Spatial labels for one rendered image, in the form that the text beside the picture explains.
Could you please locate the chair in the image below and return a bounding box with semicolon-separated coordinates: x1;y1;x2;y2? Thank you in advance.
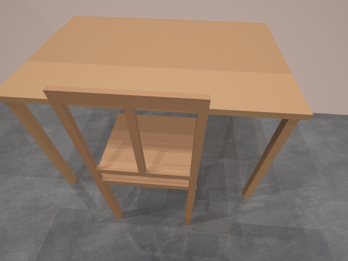
43;85;211;225

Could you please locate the table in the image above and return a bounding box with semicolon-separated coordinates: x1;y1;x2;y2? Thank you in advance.
0;16;313;198

